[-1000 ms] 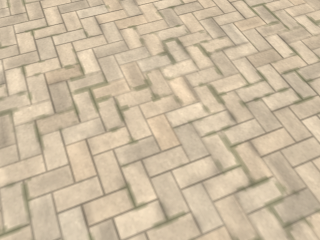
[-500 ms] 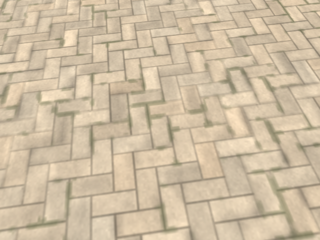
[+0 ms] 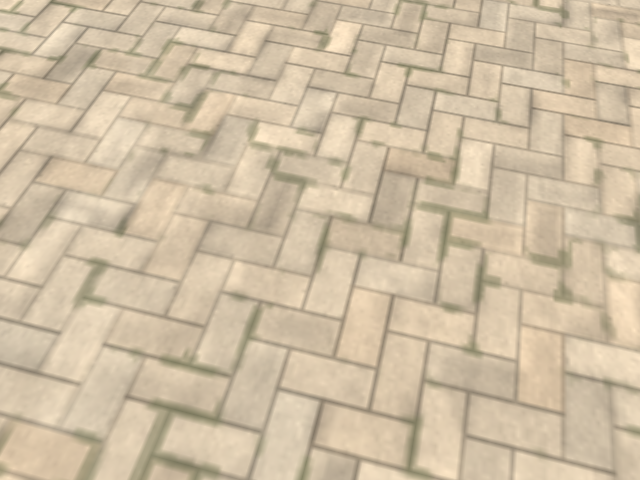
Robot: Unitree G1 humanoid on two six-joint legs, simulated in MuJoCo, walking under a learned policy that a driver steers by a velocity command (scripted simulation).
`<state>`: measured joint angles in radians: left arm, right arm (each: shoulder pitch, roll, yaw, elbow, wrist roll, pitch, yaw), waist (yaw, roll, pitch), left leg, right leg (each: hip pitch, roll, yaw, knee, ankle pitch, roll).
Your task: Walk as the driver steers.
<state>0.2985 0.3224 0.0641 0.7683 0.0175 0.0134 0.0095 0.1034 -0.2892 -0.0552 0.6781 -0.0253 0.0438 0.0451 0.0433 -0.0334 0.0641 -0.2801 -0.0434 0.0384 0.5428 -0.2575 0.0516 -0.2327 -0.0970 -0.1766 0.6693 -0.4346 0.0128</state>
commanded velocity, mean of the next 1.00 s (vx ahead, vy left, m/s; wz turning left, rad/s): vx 0.26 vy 0.00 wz -0.20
